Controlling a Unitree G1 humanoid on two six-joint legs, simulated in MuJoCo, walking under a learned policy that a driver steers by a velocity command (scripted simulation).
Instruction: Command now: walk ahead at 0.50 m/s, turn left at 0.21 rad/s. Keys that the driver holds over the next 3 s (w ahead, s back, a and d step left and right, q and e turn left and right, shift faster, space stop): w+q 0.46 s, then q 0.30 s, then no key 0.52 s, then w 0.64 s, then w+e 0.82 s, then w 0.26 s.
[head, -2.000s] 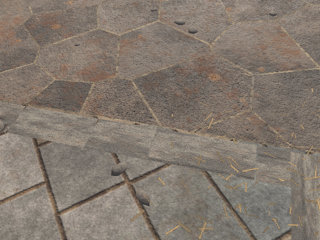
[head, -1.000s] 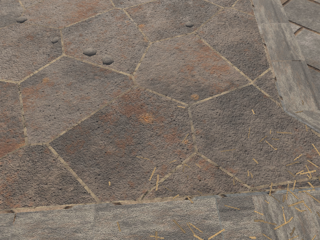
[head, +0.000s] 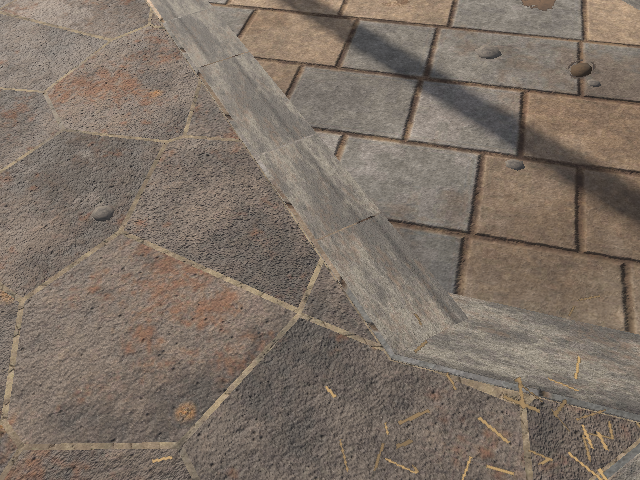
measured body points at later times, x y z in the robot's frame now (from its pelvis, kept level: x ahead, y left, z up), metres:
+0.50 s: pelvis +0.28 +0.06 -0.01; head +0.30 +0.08 +0.44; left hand +0.34 +0.34 -0.12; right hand +0.40 -0.20 -0.13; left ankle +0.27 +0.10 -0.75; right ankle +0.34 -0.09 -0.67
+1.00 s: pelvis +0.44 +0.06 -0.01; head +0.48 +0.06 +0.44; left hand +0.41 +0.35 -0.11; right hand +0.68 -0.11 -0.14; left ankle +0.35 +0.16 -0.69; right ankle +0.56 +0.02 -0.75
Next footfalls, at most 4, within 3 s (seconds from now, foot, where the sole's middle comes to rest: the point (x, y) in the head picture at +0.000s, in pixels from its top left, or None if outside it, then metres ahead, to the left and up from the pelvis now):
0.28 left None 0.31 0.11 -0.78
0.76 right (335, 439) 0.58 0.04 -0.78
1.14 left None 0.41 0.18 -0.78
2.00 left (190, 368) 0.75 0.38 -0.78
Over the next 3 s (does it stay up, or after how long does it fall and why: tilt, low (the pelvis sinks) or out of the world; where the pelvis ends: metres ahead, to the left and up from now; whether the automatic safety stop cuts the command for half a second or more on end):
stays up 1.16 0.41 -0.01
